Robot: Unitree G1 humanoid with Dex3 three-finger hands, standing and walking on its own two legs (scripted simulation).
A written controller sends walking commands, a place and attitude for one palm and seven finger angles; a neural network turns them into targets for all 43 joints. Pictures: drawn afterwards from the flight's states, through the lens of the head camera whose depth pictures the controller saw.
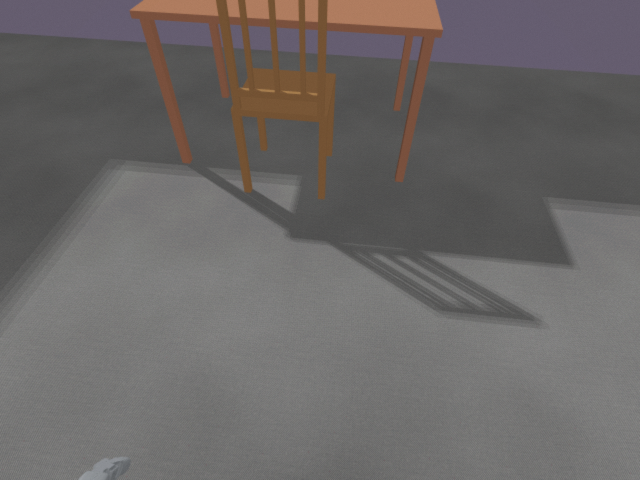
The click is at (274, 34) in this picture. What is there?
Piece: chair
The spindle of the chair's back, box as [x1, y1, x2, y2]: [268, 0, 279, 92]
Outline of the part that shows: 268,0 275,92 279,92 274,0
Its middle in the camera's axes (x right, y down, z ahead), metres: -0.17 -0.70 +1.36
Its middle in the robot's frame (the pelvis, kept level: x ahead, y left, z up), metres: +1.48 +0.24 -0.05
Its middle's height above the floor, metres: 0.71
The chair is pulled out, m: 0.00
